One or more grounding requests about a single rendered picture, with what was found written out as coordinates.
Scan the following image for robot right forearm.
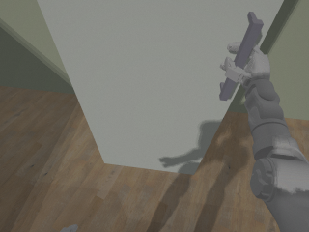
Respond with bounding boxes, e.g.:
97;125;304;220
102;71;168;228
244;79;309;164

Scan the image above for handle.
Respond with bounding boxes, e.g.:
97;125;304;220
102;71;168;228
219;12;264;101

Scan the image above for robot right upper arm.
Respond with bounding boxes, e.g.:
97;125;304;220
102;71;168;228
250;157;309;232

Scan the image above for robot right hand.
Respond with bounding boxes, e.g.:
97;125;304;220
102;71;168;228
220;42;270;91

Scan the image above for fridge door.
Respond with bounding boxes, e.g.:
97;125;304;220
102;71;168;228
37;0;284;175

